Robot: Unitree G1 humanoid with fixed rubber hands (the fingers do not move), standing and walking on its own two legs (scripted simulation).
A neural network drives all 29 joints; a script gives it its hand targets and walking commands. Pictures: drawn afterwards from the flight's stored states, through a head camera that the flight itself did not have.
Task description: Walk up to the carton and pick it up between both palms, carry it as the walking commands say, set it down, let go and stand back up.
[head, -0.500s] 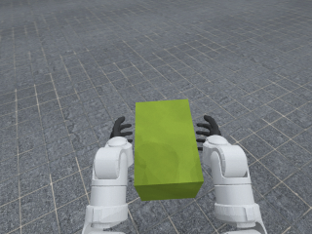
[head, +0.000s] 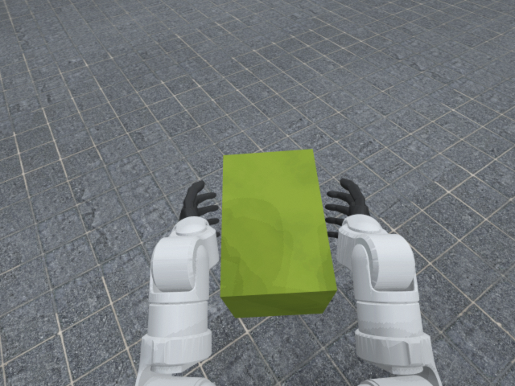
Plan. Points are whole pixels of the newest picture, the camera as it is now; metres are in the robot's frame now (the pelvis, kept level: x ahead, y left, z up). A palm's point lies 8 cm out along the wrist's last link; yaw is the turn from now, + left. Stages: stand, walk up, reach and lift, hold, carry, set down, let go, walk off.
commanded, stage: carry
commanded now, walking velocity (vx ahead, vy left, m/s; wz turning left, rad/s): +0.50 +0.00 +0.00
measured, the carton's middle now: (273, 234) +0.37 -0.01 -0.01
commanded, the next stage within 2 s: none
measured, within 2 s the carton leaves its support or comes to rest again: neither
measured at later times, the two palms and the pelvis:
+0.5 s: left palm (183, 104) +0.62 +0.16 +0.09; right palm (297, 96) +0.63 -0.07 +0.10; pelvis +0.30 +0.03 -0.01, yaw +2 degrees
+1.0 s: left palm (204, 38) +0.91 +0.14 +0.09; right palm (293, 35) +0.92 -0.10 +0.09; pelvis +0.60 +0.01 +0.00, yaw +3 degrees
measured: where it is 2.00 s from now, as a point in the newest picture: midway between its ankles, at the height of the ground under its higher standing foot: (248, 177)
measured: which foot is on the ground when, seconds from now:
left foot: down 0.00-0.10, up 0.12-0.44, down 0.46-0.90, up 0.92-1.00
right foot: up 0.00-0.04, down 0.06-0.46, up 0.48-0.86, down 0.88-1.00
